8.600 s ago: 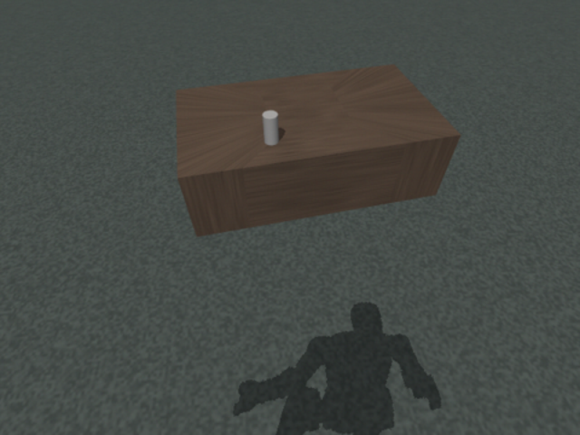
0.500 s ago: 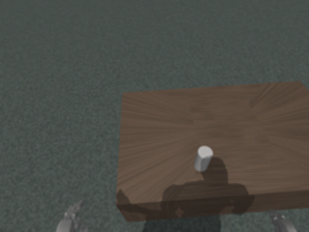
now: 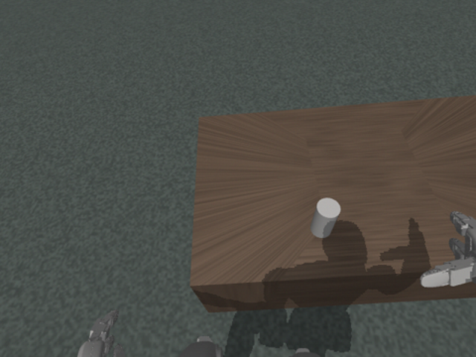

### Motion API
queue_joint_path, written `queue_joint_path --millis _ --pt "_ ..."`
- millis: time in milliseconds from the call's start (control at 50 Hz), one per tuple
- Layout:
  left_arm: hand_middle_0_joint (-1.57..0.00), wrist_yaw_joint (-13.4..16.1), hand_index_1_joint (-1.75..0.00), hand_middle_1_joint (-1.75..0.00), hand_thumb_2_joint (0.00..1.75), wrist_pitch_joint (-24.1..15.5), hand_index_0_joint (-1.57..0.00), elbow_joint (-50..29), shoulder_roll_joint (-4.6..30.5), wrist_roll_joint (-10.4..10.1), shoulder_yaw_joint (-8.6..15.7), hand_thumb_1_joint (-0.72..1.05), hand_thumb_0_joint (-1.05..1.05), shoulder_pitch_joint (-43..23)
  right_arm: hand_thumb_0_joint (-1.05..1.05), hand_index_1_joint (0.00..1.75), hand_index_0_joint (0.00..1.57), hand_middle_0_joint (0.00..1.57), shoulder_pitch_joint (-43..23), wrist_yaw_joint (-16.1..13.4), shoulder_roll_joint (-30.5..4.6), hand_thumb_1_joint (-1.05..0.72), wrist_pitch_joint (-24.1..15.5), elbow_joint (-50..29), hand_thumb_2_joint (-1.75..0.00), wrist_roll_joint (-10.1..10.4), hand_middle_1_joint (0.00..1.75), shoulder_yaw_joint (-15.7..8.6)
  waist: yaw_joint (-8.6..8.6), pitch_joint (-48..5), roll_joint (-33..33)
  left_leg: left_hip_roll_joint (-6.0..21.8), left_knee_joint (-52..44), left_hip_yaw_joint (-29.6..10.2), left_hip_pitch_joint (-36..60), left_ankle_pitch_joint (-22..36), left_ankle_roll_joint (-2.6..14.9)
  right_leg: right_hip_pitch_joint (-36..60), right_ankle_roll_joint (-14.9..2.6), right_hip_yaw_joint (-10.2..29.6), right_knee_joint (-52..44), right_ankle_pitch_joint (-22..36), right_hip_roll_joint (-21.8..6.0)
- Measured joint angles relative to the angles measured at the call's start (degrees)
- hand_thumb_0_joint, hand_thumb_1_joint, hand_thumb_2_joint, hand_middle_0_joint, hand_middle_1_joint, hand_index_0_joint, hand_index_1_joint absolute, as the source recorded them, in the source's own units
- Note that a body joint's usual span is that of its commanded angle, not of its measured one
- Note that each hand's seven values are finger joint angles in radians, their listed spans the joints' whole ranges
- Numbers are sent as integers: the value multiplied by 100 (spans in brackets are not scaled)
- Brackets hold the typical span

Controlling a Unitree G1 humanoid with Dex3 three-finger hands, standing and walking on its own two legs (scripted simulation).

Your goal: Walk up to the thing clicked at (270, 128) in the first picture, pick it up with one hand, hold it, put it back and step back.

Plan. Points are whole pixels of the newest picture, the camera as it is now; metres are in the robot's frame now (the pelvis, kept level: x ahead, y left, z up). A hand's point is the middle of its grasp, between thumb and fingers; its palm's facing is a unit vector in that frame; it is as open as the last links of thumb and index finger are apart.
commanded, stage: go down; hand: right
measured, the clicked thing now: (324, 218) +0.51 -0.19 -0.29
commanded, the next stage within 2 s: approach in 1.38 s
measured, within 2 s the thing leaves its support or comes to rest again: neither
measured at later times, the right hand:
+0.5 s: hand (454, 215) +0.37 -0.35 -0.01, palm faces +0.14 +0.98 -0.14, open 17.6 cm
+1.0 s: hand (461, 191) +0.41 -0.37 +0.00, palm faces +0.14 +0.99 -0.09, open 17.3 cm
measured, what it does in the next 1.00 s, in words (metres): stands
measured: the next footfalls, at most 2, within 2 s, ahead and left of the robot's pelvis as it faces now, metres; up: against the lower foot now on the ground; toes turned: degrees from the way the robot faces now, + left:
none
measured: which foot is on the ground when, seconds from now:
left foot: down 0.00-1.00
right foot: down 0.00-1.00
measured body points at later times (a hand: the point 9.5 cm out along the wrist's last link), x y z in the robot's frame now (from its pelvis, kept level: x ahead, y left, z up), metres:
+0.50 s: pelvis +0.00 +0.00 -0.01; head +0.11 -0.03 +0.42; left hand +0.07 +0.28 -0.11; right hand +0.36 -0.40 +0.00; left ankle +0.06 +0.13 -0.68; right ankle -0.01 -0.12 -0.68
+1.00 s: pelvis +0.00 -0.01 -0.02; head +0.14 -0.05 +0.40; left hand +0.05 +0.27 -0.12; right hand +0.40 -0.42 +0.01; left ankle +0.06 +0.13 -0.68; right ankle -0.01 -0.12 -0.68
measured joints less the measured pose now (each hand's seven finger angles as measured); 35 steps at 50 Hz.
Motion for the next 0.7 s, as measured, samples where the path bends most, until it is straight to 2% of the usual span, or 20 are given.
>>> queue_joint_path --millis 80,180,320,460,580,700 --pt "-19 -88 -29 -29 89 111 -20 18 83 -2 53 90 1 206 -1 4 6 6 -404 401 -222 54 -411 692 -2 43 5 -295 51 22 -37 -7 40 -92 -184 21 -21 -141 -30 -92 28 -6 -4" --pt "-19 -198 -28 -28 89 297 -19 44 111 -7 87 90 1 487 -1 4 6 6 -659 774 -424 56 -1036 1267 -2 89 5 -639 30 50 -25 11 193 -165 -445 -24 -43 -356 -60 -159 143 -55 15" --pt "-19 -291 -29 -28 90 472 -19 105 79 33 26 89 1 592 -1 5 5 5 -993 1141 -591 58 -1724 1878 -3 63 5 -886 10 -4 58 27 376 -181 -726 -87 -45 -627 -63 -166 317 -119 27" --pt "-19 -326 -29 -29 90 467 -19 69 98 79 -47 90 1 429 -2 5 5 5 -1522 1294 -884 57 -2179 2371 -4 -13 5 -1099 82 21 163 14 395 -148 -841 -70 -31 -768 -55 -131 373 -115 13" --pt "-19 -366 -29 -29 90 461 -20 4 187 113 -89 91 1 371 -2 4 5 5 -1875 1461 -1213 55 -2371 2739 -4 26 5 -1211 125 22 199 -3 372 -132 -960 -48 -27 -904 -49 -115 382 -108 -4" --pt "-19 -437 -29 -29 89 494 -20 15 263 145 -124 91 1 399 -2 4 6 6 -2087 1661 -1398 51 -2534 3007 -4 67 5 -1318 153 -48 190 -6 490 -124 -1179 -101 -31 -1132 -51 -101 520 -173 -10"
